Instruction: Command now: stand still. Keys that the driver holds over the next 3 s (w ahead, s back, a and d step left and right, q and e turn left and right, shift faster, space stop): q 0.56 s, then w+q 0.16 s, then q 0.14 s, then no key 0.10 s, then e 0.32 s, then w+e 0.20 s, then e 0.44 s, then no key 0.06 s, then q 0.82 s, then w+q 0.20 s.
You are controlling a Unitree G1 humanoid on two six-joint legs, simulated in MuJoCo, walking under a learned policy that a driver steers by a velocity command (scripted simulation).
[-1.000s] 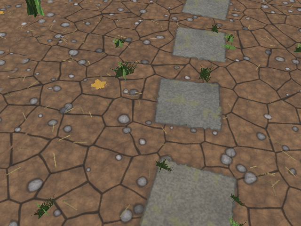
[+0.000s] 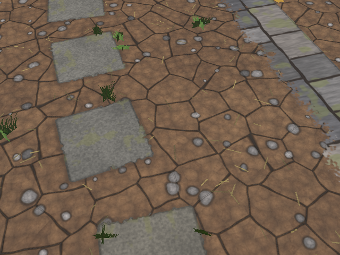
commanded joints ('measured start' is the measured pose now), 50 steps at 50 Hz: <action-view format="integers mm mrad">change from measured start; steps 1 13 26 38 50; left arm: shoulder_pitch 37 -37 -101 -155 -31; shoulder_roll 171 143 147 118 137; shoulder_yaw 31 50 55 48 26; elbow -47 -29 -16 -7 16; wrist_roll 33 6 3 -3 38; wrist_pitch -11 -50 -38 -114 -120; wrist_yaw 14 40 44 7 -4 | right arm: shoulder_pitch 82 4 19 66 119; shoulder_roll -30 -104 -220 -220 -143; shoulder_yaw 10 -37 -62 -60 -28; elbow -37 -59 -136 -136 -162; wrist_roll -37 12 -1 1 -22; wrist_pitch -36 31 -26 -20 6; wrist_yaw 29 8 23 -17 -20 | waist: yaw -38 38 9 -18 -13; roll -155 -102 69 139 -217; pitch -151 -38 -107 -24 -127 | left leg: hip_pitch -106 -264 250 189 -155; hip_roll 13 24 215 100 -126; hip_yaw -41 -52 -393 -452 -236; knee -11 464 -170 -304 355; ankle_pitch -127 -315 457 -137 -437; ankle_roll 8 -34 288 267 -8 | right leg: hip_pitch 260 165 -423 -324 165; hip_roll -249 -347 -42 8 -376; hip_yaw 215 133 58 63 524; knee -132 -147 706 188 -209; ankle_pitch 412 526 -259 -8 378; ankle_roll -141 -289 18 45 -324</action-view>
